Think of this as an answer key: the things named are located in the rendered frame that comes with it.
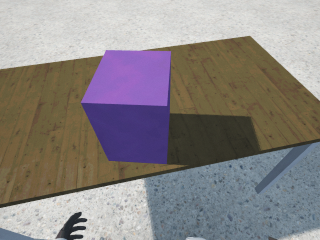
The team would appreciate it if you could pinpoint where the table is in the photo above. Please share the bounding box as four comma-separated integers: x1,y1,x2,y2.
0,36,320,240

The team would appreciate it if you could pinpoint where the carton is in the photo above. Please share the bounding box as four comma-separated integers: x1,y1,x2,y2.
81,50,171,164

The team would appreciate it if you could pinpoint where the robot left hand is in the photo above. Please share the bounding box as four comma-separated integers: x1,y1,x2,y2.
55,212,87,240

